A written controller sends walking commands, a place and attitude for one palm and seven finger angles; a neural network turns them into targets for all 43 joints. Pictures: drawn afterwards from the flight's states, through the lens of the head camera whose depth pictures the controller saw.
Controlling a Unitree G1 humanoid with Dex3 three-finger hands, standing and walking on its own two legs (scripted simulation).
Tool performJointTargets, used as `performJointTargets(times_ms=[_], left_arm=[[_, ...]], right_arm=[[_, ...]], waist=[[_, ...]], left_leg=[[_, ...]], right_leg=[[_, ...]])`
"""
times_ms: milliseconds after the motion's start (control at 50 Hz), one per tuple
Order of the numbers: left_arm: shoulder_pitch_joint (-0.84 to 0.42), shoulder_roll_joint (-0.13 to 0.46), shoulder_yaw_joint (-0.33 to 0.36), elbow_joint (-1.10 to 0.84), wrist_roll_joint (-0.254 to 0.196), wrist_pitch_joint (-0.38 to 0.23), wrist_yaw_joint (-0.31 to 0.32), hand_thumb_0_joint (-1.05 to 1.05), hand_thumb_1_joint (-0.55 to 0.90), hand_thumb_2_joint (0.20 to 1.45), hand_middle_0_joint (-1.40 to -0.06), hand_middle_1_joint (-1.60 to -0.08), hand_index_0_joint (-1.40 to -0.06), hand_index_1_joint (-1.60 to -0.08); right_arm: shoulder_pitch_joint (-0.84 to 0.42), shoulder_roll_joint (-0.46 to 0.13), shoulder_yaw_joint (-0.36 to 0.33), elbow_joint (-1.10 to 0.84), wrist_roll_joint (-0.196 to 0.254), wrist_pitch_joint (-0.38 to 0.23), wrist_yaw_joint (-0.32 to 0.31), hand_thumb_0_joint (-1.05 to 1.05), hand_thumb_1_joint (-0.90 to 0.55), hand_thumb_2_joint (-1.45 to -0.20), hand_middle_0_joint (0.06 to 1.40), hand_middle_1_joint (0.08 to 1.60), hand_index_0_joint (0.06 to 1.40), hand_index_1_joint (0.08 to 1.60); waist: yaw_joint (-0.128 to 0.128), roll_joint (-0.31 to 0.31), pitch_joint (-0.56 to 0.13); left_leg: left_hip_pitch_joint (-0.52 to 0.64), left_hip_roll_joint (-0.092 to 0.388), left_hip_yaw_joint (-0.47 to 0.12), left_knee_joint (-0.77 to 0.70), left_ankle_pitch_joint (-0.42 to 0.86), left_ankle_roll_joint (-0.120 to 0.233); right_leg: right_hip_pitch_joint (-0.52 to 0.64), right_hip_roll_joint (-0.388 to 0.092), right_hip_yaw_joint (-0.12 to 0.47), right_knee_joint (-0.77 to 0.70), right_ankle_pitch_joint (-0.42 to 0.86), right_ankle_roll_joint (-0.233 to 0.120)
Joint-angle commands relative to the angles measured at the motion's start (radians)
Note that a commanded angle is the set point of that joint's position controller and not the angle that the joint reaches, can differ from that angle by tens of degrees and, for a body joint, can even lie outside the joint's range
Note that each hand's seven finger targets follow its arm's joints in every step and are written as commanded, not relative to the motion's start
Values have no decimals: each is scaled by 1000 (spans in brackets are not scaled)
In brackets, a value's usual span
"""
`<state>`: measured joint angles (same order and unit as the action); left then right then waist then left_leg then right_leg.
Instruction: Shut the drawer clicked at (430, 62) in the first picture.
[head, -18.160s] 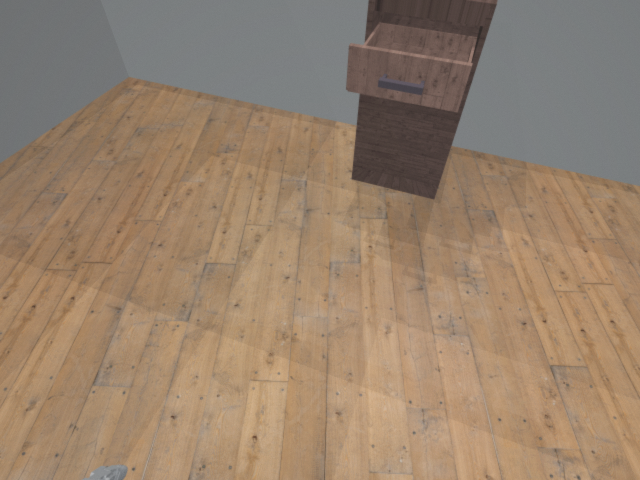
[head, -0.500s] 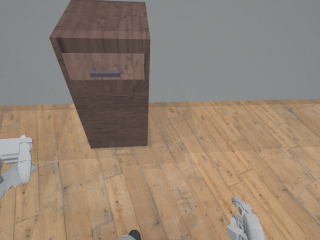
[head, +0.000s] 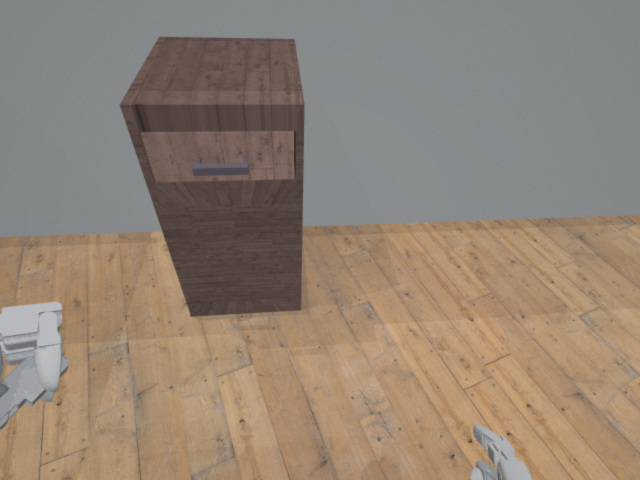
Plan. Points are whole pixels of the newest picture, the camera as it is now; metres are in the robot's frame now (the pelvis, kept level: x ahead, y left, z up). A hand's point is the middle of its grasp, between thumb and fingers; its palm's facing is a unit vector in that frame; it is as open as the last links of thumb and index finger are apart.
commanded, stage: stop stepping back and stand still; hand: left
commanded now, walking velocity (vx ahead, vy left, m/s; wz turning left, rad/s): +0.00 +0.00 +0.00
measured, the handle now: (221, 164) +0.83 +0.28 -0.08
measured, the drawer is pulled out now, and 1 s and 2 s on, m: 0.00 0.00 0.00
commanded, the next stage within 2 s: let the arm hang, fingers relaxed in 0.08 s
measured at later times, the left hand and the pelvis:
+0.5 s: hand out of the picture +0.02 +0.19 -0.17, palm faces +0.02 -0.98 -0.18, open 3.2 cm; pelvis -0.02 +0.00 +0.00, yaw +1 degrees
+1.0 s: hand out of the picture -0.02 +0.19 -0.17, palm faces +0.03 -0.97 -0.23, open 7.1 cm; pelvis +0.00 +0.00 +0.01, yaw +1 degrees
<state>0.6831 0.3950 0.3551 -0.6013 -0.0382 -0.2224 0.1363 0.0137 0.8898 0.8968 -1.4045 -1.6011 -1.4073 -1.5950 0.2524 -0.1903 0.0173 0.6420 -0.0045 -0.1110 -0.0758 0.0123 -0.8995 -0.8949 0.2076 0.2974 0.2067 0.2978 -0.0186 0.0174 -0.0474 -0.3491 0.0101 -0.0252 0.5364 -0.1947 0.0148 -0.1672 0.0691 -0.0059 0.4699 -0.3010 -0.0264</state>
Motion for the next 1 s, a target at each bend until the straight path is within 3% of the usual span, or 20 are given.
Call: performJointTargets(times_ms=[0, 60, 100, 140, 160, 180, 220, 240, 280, 300, 360, 400, 440, 500, 620, 660, 760, 880, 980], left_arm=[[-118, 125, 93, -106, -1, -44, 22, 0, 900, 900, -1400, -1600, -1400, -1600], [-149, 126, 86, -145, 9, -50, 21, 0, 900, 900, -1400, -1600, -1400, -1600], [-127, 122, 85, -164, 16, -49, 24, 0, 900, 900, -1400, -1600, -1400, -1600], [-92, 126, 97, -158, 16, -46, 25, 0, 900, 900, -1400, -1600, -1400, -1600], [-213, 9, -248, 746, 97, 117, -122, 0, 900, 900, -1400, -1600, -1400, -1600], [-215, 18, -226, 765, 77, 185, -136, 0, 900, 900, -1360, -1557, -1360, -1557], [-299, -1, -246, 825, 80, 193, -135, 0, 900, 900, -1280, -1470, -1280, -1470], [-320, 3, -252, 873, 79, 197, -134, 0, 900, 900, -1240, -1427, -1240, -1427], [-382, 27, -263, 993, 77, 208, -132, 0, 900, 900, -1160, -1340, -1160, -1340], [-412, 34, -270, 1061, 75, 212, -130, 0, 900, 900, -1120, -1297, -1120, -1297], [-437, 39, -293, 1259, 66, 224, -125, 0, 900, 900, -1000, -1167, -1000, -1167], [-420, 35, -304, 1374, 61, 222, -125, 0, 900, 900, -920, -1080, -920, -1080], [-393, 16, -314, 1466, 57, 221, -127, 0, 900, 900, -840, -993, -840, -993], [-355, -31, -305, 1563, 59, 215, -124, 0, 900, 900, -720, -863, -720, -863], [-331, -39, -330, 1680, 49, 212, -118, 0, 900, 900, -480, -603, -480, -603], [-327, -50, -335, 1702, 47, 214, -115, 0, 900, 900, -400, -517, -400, -517], [-306, -61, -337, 1729, 47, 215, -109, 0, 900, 900, -200, -300, -200, -300], [-312, -79, -334, 1731, 48, 215, -102, 0, 900, 900, -200, -300, -200, -300], [-326, -90, -331, 1722, 49, 209, -100, 0, 900, 900, -200, -300, -200, -300]], right_arm=[[-132, -129, -35, -153, 3, -63, -26, 0, -900, -900, 200, 300, 200, 300], [-146, -128, -29, -162, 1, -77, -31, 0, -900, -900, 200, 300, 200, 300], [-151, -128, -30, -172, 0, -78, -29, 0, -900, -900, 200, 300, 200, 300], [-151, -125, -32, -176, -4, -75, -22, 0, -900, -900, 200, 300, 200, 300], [-192, -323, -102, 109, 4, -84, 70, 0, -900, -900, 200, 300, 200, 300], [-110, -256, -103, 98, 22, -18, 77, 0, -900, -900, 200, 300, 200, 300], [-70, -239, -90, 94, 7, 21, 77, 0, -900, -900, 200, 300, 200, 300], [-87, -252, -85, 96, 0, 33, 76, 0, -900, -900, 200, 300, 200, 300], [-121, -254, -77, 110, -11, 57, 77, 0, -900, -900, 200, 300, 200, 300], [-134, -257, -75, 126, -16, 69, 76, 0, -900, -900, 200, 300, 200, 300], [-147, -235, -56, 179, -24, 96, 74, 0, -900, -900, 200, 300, 200, 300], [-135, -222, -51, 222, -23, 103, 70, 0, -900, -900, 200, 300, 200, 300], [-105, -205, -47, 262, -19, 110, 64, 0, -900, -900, 200, 300, 200, 300], [-57, -173, -50, 316, -20, 110, 54, 0, -900, -900, 200, 300, 200, 300], [16, -164, -52, 401, -9, 118, 46, 0, -900, -900, 200, 300, 200, 300], [29, -154, -51, 421, -8, 121, 44, 0, -900, -900, 200, 300, 200, 300], [48, -135, -53, 447, -9, 122, 44, 0, -900, -900, 200, 300, 200, 300], [48, -105, -52, 465, -11, 120, 44, 0, -900, -900, 200, 300, 200, 300], [38, -87, -53, 468, -12, 115, 45, 0, -900, -900, 200, 300, 200, 300]], waist=[[7, 95, -2], [17, 95, -12], [18, 73, 0], [18, 48, 2], [0, 10, 54], [2, -43, -57], [0, -172, -85], [7, -176, -66], [10, -175, -2], [9, -144, 25], [18, 38, 87], [24, 109, 83], [24, 94, 58], [21, 151, 28], [12, 25, 72], [8, 9, 107], [11, -24, 118], [13, -22, 154], [13, -23, 142]], left_leg=[[208, 91, -87, -160, 161, 24], [146, 134, -172, -293, -99, 37], [98, 121, -156, -309, -208, 43], [86, 83, -110, -264, -176, 28], [13, 87, -120, -9, 186, 36], [131, 79, -79, 32, 241, 12], [128, 83, -115, 47, 234, 30], [107, 84, -127, 37, 212, 41], [66, 67, -131, 1, 150, 46], [56, 61, -135, -22, 113, 44], [34, 63, -163, -134, 14, 40], [49, 62, -168, -180, -54, 37], [71, 65, -172, -205, -112, 34], [117, 65, -155, -210, -100, 32], [173, 74, -140, -197, -28, 31], [167, 74, -137, -203, -41, 32], [167, 70, -127, -207, -46, 31], [151, 68, -123, -216, -38, 32], [168, 62, -105, -197, 19, 28]], right_leg=[[-150, -93, 58, -76, 124, 20], [-81, -65, 36, -43, 9, 35], [-48, -70, 46, -78, 1, 31], [-44, -84, 62, -133, -13, 18], [-141, -165, 59, -15, 235, -6], [-140, -181, 115, -33, 253, -10], [-151, -159, 90, 13, 159, -32], [-150, -154, 89, 13, 124, -34], [-149, -157, 101, -14, 73, -44], [-153, -159, 112, -32, 34, -50], [-126, -138, 112, -60, -63, -44], [-98, -133, 118, -82, -72, -43], [-75, -129, 115, -107, -83, -42], [-51, -135, 108, -131, -44, -49], [-83, -140, 93, -172, -32, -49], [-101, -143, 93, -181, -52, -49], [-107, -145, 87, -177, -74, -48], [-114, -141, 85, -168, -65, -42], [-106, -148, 88, -171, -30, -40]])
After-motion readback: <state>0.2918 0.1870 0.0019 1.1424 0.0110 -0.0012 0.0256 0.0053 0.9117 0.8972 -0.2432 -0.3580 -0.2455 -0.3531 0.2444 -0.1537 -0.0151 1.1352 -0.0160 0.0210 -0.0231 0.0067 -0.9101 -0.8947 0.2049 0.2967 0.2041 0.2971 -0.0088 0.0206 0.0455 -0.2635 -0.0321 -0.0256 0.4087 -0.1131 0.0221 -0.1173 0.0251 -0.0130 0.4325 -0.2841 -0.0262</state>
